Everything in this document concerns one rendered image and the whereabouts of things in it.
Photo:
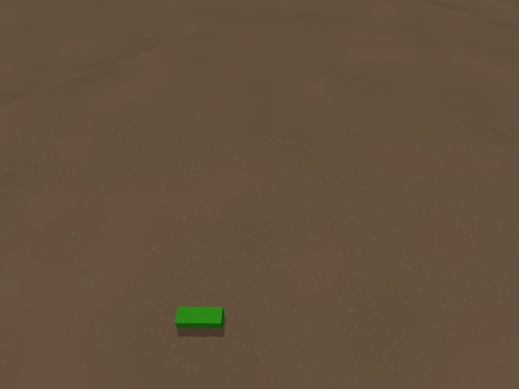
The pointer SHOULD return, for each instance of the carton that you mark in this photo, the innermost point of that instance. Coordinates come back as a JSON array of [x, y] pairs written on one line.
[[199, 317]]

